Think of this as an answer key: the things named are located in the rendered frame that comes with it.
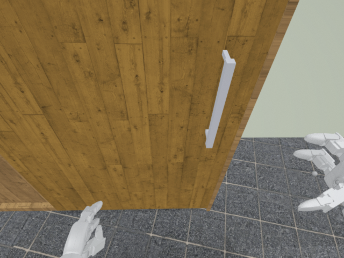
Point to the robot right hand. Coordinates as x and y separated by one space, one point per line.
335 194

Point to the wardrobe door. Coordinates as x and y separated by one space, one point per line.
109 100
14 188

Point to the handle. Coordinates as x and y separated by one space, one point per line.
224 84

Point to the robot left hand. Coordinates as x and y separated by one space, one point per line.
77 240

